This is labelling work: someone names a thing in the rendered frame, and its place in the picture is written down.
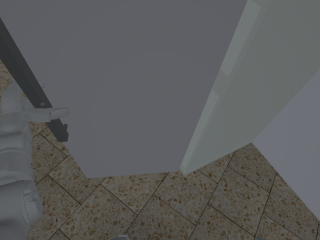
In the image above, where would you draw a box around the left robot forearm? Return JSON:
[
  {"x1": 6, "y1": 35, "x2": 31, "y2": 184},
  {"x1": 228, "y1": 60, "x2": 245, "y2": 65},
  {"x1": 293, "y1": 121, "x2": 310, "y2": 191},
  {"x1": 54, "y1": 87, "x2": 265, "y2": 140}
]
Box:
[{"x1": 0, "y1": 112, "x2": 34, "y2": 186}]

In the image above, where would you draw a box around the left robot hand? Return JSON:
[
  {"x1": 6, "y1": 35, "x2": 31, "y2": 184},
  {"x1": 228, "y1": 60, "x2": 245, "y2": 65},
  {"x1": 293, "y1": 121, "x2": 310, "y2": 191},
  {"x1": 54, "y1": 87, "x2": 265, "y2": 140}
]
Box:
[{"x1": 0, "y1": 80, "x2": 70, "y2": 123}]

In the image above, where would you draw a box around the fridge door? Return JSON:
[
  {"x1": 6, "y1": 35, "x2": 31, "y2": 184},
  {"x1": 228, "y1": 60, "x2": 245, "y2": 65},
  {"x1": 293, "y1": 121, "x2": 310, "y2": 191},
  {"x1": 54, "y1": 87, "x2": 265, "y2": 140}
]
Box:
[{"x1": 0, "y1": 0, "x2": 248, "y2": 179}]

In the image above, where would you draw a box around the robot left upper arm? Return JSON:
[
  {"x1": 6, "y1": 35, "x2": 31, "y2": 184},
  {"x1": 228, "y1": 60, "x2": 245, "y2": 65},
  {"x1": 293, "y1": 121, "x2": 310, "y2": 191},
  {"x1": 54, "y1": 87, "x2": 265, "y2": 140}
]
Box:
[{"x1": 0, "y1": 179, "x2": 43, "y2": 240}]

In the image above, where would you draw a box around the handle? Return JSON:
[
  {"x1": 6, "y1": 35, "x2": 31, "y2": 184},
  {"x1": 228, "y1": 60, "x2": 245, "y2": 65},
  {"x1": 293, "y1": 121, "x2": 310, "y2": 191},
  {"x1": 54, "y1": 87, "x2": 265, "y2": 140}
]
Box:
[{"x1": 0, "y1": 18, "x2": 69, "y2": 142}]

